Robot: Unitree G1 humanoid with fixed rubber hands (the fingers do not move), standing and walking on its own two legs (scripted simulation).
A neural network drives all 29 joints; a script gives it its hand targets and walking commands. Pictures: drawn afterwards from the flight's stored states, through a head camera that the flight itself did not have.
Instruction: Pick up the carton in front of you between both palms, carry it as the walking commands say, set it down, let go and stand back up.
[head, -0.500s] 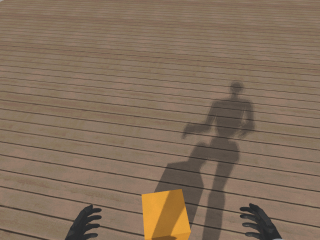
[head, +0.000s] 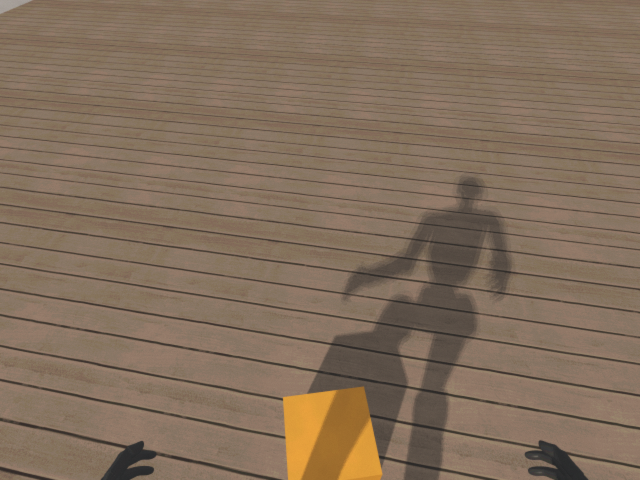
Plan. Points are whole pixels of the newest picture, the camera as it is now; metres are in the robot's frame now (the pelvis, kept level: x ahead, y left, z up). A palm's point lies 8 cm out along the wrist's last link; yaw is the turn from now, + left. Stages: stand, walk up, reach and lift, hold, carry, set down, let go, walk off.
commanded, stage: stand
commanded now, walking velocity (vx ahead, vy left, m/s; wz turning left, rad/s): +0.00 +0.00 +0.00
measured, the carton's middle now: (328, 448) +0.36 +0.00 -0.65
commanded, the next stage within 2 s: none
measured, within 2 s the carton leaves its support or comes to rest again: neither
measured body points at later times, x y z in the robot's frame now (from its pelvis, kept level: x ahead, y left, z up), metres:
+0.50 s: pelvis +0.00 +0.00 +0.01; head +0.00 +0.01 +0.46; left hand +0.13 +0.30 -0.10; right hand +0.13 -0.30 -0.10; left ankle -0.02 +0.12 -0.74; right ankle -0.02 -0.12 -0.74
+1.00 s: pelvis -0.01 +0.00 +0.01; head -0.02 +0.00 +0.46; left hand +0.09 +0.31 -0.11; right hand +0.10 -0.31 -0.10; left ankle -0.02 +0.12 -0.74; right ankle -0.02 -0.12 -0.74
